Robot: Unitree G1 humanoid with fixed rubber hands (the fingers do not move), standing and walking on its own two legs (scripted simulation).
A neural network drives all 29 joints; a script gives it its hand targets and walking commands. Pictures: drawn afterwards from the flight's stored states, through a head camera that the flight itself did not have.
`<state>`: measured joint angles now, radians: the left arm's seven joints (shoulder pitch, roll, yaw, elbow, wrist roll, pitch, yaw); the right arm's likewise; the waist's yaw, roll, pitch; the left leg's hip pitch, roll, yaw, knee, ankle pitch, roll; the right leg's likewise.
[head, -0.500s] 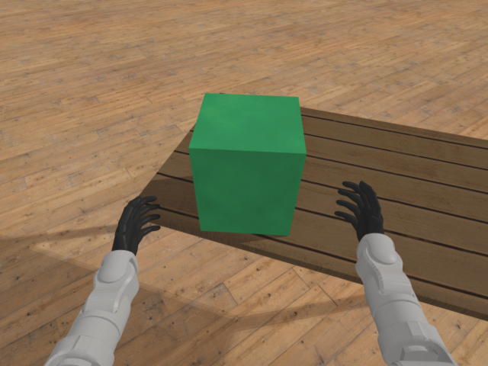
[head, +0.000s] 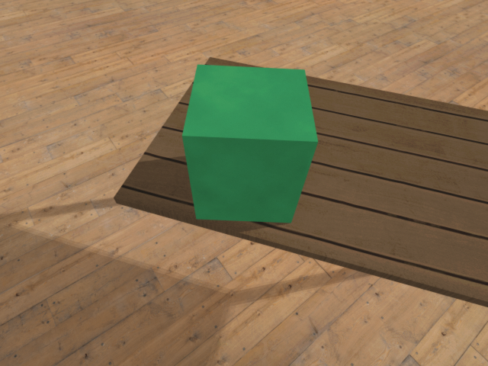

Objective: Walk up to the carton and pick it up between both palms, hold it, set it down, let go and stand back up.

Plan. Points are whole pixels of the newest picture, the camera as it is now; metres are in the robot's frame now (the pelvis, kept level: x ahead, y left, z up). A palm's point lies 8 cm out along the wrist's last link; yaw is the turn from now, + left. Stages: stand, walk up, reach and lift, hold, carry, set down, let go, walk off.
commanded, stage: stand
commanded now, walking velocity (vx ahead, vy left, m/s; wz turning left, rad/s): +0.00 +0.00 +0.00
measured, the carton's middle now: (247, 148) +0.51 -0.01 +0.03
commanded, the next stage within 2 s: none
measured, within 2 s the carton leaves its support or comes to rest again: neither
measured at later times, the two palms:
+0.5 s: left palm out of the picture -0.05 +0.25 -0.13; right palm out of the picture -0.05 -0.22 -0.14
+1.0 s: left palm out of the picture -0.05 +0.24 -0.14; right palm out of the picture -0.07 -0.17 -0.15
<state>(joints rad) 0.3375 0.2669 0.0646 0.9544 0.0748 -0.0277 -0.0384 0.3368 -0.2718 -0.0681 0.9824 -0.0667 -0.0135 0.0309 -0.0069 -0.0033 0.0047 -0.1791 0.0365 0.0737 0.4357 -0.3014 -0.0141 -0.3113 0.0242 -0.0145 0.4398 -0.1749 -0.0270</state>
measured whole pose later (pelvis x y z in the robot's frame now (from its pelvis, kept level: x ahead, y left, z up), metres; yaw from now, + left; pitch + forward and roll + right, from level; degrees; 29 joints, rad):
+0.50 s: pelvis -0.01 +0.01 +0.00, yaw -2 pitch -1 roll +1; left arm 0.42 0.18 0.01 1.06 0.04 0.00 -0.01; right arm 0.40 -0.21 0.00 1.03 -0.04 -0.01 -0.01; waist 0.01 0.01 -0.02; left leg -0.09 0.01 0.12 0.39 -0.28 0.01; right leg -0.25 0.01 0.04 0.42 -0.15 0.00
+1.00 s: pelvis -0.01 +0.03 +0.00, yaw -3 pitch -2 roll +1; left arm 0.38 0.11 0.00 1.15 0.02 0.01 0.03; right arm 0.41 -0.14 0.00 1.07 -0.03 -0.01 -0.03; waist -0.01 0.02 0.00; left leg -0.08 -0.01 0.14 0.40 -0.29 0.04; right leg -0.25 -0.01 0.06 0.44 -0.16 0.02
